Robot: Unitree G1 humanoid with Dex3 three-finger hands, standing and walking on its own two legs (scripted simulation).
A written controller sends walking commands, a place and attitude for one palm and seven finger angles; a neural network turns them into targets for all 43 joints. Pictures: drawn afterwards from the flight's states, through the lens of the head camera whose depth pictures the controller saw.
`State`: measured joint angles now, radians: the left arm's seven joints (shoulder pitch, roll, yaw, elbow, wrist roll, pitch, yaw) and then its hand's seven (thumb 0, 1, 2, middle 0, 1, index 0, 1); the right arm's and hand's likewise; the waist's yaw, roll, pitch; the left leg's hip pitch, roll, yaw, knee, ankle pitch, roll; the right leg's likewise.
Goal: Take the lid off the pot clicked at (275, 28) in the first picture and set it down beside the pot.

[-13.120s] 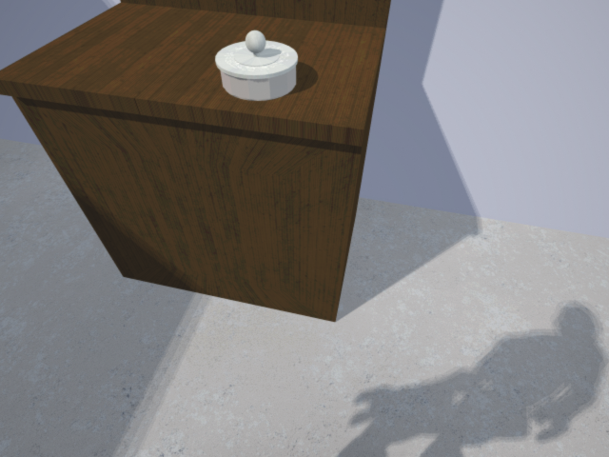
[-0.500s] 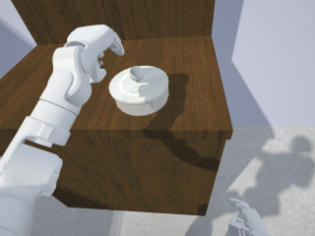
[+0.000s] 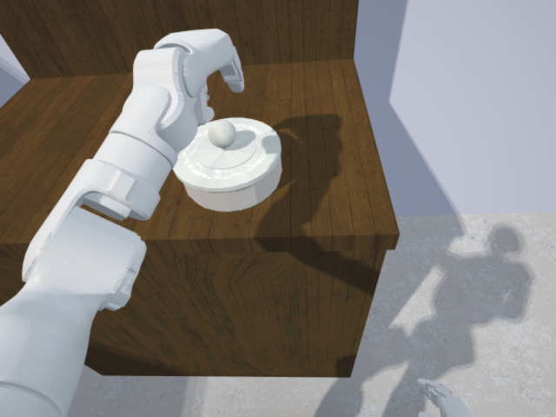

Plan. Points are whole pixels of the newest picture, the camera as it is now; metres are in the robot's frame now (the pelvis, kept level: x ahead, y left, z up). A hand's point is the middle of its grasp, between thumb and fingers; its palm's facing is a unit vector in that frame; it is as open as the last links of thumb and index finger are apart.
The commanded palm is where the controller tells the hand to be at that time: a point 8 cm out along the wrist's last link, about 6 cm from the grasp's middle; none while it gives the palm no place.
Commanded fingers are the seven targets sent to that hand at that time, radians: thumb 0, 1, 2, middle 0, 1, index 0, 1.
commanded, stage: move the open hand above the knob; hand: left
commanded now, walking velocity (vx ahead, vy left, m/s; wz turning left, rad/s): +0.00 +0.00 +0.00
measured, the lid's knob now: (222, 133) +0.50 +0.09 +0.16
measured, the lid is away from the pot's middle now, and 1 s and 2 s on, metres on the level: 0.00 0.00 0.00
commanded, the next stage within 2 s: lower the open fingers around the knob in 0.90 s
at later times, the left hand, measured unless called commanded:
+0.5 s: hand (206, 98) +0.47 +0.09 +0.25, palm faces -0.20 -0.02 -0.98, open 9.8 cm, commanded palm +0.44 +0.09 +0.31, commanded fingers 0.00 -0.39 1.74 -0.90 -0.08 -0.90 -0.08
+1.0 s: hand (205, 86) +0.47 +0.09 +0.26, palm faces -0.19 -0.04 -0.98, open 9.8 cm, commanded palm +0.45 +0.09 +0.31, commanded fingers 0.00 -0.39 1.74 -0.90 -0.08 -0.90 -0.08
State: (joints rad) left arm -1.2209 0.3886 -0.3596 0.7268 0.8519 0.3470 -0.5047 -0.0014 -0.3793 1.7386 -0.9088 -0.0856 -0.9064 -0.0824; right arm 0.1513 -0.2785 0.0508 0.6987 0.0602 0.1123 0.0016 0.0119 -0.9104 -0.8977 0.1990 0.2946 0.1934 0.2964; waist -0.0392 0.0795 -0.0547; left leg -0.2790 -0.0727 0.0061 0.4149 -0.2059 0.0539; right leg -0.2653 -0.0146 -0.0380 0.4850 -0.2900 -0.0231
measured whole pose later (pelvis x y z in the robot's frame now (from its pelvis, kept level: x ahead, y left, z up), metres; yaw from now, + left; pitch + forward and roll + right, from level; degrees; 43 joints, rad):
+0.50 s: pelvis +0.00 +0.01 +0.00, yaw -1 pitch +5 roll +1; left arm -1.28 0.32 -0.37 0.86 0.88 0.38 -0.47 0.00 -0.38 1.74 -0.90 -0.08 -0.90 -0.08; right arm 0.19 -0.27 0.04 0.70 0.06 0.13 0.02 0.01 -0.91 -0.90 0.20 0.29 0.19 0.30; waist -0.03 0.08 -0.07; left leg -0.27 -0.08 0.03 0.37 -0.18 0.07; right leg -0.27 -0.03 -0.02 0.45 -0.27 0.00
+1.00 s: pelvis +0.00 +0.01 +0.00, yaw -1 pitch +4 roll +1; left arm -1.37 0.31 -0.35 1.01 0.90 0.38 -0.44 0.00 -0.38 1.74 -0.91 -0.09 -0.91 -0.08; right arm 0.19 -0.26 0.06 0.72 0.05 0.11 -0.02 0.01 -0.91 -0.90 0.20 0.29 0.19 0.30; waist -0.05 0.06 -0.07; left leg -0.26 -0.08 0.03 0.36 -0.18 0.07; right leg -0.26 -0.02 -0.01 0.45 -0.26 -0.01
